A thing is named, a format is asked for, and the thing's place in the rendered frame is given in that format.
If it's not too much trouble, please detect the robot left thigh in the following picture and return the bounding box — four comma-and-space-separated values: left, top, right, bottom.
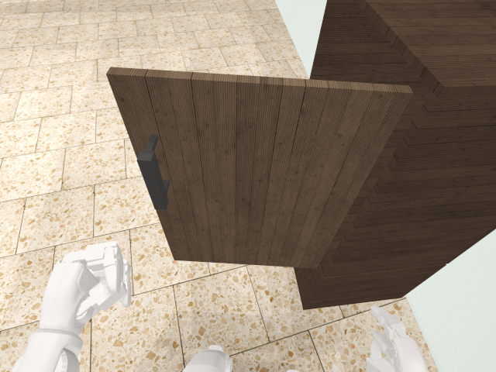
182, 350, 233, 372

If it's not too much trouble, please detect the handle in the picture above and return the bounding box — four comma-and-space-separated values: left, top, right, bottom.
137, 134, 170, 210

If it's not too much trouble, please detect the right robot hand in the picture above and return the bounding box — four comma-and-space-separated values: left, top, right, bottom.
366, 305, 429, 372

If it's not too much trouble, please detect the robot left shin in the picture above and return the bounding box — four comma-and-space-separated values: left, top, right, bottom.
208, 345, 223, 352

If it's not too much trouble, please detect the left robot forearm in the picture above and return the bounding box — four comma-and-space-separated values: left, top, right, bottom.
10, 329, 83, 372

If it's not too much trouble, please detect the left robot hand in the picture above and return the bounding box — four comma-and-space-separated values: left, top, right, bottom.
39, 241, 131, 336

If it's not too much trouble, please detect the cupboard door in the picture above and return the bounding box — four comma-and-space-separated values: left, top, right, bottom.
106, 67, 413, 269

